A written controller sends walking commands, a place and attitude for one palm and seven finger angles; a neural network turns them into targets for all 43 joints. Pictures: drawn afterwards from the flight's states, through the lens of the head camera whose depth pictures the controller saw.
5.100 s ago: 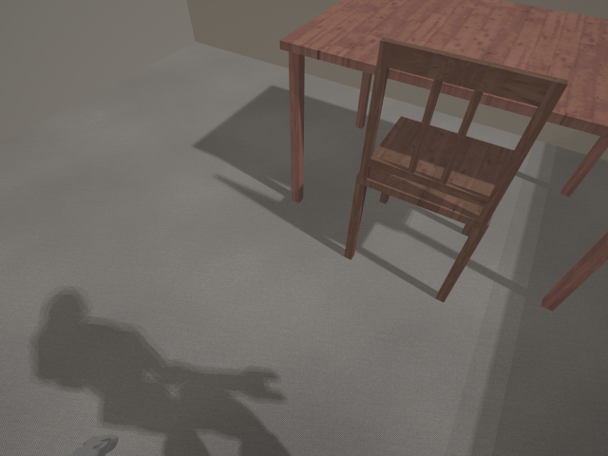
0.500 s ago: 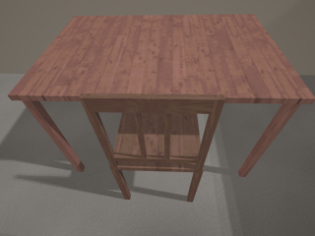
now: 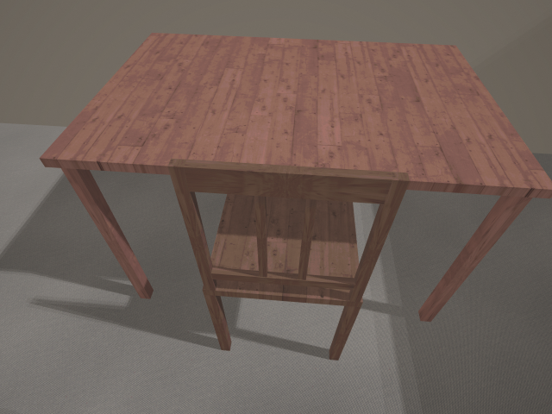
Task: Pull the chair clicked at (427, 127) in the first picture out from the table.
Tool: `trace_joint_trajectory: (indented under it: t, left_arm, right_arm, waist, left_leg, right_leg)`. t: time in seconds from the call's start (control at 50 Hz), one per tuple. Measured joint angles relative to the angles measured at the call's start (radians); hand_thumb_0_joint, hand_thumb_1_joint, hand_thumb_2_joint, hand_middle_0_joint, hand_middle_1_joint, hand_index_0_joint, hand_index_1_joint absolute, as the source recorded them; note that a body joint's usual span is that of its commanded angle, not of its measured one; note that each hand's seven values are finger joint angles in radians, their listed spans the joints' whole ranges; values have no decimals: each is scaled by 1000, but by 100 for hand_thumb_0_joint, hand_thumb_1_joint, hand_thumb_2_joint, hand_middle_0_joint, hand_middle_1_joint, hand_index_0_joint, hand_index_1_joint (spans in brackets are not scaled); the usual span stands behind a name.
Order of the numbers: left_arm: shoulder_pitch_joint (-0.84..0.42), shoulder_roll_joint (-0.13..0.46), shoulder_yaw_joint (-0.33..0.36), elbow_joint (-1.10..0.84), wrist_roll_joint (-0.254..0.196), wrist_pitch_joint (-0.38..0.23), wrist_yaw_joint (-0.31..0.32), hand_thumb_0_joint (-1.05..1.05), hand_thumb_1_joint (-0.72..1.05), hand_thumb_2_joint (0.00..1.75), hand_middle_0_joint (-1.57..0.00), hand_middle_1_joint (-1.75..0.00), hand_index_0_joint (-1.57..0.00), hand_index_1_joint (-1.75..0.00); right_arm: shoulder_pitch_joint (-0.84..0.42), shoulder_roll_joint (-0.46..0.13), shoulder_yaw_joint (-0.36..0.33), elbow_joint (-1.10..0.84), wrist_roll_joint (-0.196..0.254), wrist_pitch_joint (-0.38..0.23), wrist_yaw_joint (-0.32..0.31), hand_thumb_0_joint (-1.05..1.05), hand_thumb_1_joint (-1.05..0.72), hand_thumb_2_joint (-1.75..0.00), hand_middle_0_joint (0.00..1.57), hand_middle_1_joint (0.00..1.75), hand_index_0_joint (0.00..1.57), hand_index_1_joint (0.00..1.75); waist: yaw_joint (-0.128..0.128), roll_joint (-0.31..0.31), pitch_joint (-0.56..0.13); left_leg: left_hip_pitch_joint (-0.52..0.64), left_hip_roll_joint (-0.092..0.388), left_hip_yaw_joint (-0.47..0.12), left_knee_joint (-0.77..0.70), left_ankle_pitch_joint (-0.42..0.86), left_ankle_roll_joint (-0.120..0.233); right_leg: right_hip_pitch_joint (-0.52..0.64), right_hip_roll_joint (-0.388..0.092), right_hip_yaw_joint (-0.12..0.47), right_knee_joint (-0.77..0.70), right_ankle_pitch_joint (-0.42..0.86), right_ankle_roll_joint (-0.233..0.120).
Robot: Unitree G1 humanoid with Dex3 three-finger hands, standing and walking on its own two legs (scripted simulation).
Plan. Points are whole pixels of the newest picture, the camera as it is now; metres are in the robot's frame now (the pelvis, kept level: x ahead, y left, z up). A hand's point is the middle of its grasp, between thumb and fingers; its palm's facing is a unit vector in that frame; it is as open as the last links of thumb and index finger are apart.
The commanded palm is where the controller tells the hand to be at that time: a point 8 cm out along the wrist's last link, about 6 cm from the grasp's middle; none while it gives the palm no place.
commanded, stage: look again from close up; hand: left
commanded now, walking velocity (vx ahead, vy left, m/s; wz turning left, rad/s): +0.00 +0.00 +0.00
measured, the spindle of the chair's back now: (261, 239) +0.48 +0.07 -0.10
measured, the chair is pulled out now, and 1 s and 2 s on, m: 0.00 0.00 0.00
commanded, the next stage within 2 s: none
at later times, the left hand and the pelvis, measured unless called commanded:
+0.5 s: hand out of the picture -0.02 +0.19 -0.18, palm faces +0.05 -0.98 -0.20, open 7.4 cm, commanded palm none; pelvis -0.01 +0.02 +0.00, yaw +1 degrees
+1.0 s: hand out of the picture -0.03 +0.17 -0.18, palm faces +0.04 -0.98 -0.18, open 7.4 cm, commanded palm none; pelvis -0.01 +0.01 +0.00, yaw +0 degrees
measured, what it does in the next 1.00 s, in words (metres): stands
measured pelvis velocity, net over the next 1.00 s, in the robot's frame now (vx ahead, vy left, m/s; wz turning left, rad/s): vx -0.01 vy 0.01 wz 0.00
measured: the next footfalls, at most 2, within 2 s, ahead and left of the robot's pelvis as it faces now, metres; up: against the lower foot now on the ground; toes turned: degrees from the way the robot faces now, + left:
none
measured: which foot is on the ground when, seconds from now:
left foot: down 0.00-1.00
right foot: down 0.00-1.00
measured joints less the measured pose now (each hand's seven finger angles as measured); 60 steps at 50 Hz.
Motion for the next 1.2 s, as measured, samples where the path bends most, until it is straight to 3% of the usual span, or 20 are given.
trace_joint_trajectory:
  t: [0.08,0.22,0.52,1.2]
  left_arm:
    - [32,-12,-6,20,-1,-6,-1,0,91,90,-20,-30,-20,-30]
    - [74,-25,-37,14,-4,-32,13,0,91,90,-20,-30,-20,-30]
    - [51,-2,-26,-43,-3,-27,4,0,91,90,-20,-30,-20,-30]
    - [79,-35,-28,-15,-5,-30,4,0,91,90,-20,-30,-20,-30]
  right_arm:
    - [3,0,3,3,3,-7,0,1,-92,-90,20,30,20,29]
    - [1,-19,2,-42,5,-24,8,1,-92,-90,20,30,20,29]
    - [26,-9,10,-43,3,-24,17,1,-92,-90,20,29,20,29]
    - [20,9,16,11,8,-23,12,1,-91,-90,20,29,20,29]
  waist:
    - [-2,2,2]
    - [-22,15,27]
    - [-17,2,0]
    - [-11,1,18]
  left_leg:
    - [4,2,3,-9,4,0]
    - [-51,4,-5,104,-42,7]
    - [-41,-23,-7,71,-17,24]
    - [-13,-6,3,30,3,10]
  right_leg:
    - [4,3,3,-12,7,0]
    - [-27,-1,-5,56,-18,4]
    - [-23,-26,-4,44,-6,20]
    - [-3,-7,4,9,15,8]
